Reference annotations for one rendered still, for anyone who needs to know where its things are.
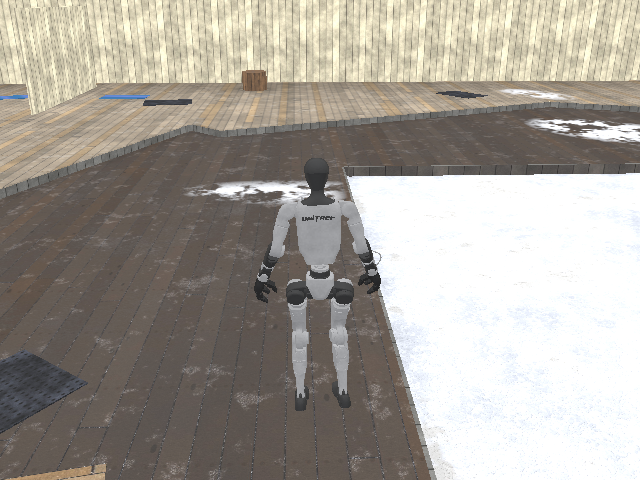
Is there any right robot hand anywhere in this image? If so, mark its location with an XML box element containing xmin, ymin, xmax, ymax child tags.
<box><xmin>358</xmin><ymin>272</ymin><xmax>381</xmax><ymax>294</ymax></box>

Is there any right robot forearm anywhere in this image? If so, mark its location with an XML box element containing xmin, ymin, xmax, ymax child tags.
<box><xmin>358</xmin><ymin>238</ymin><xmax>378</xmax><ymax>276</ymax></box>

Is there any left robot forearm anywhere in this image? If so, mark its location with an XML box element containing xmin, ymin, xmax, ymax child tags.
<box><xmin>257</xmin><ymin>242</ymin><xmax>279</xmax><ymax>282</ymax></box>

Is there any robot left foot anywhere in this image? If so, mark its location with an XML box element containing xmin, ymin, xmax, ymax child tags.
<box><xmin>295</xmin><ymin>385</ymin><xmax>309</xmax><ymax>411</ymax></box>

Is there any left robot hand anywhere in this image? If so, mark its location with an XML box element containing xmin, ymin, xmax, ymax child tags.
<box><xmin>254</xmin><ymin>278</ymin><xmax>277</xmax><ymax>303</ymax></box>

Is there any left robot upper arm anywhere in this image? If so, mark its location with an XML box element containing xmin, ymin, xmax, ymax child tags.
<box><xmin>269</xmin><ymin>202</ymin><xmax>297</xmax><ymax>258</ymax></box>

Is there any left robot thigh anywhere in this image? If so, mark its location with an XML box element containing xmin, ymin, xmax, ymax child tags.
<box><xmin>286</xmin><ymin>279</ymin><xmax>309</xmax><ymax>349</ymax></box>

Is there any right robot upper arm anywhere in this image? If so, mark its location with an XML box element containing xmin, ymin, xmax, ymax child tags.
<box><xmin>338</xmin><ymin>200</ymin><xmax>369</xmax><ymax>254</ymax></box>

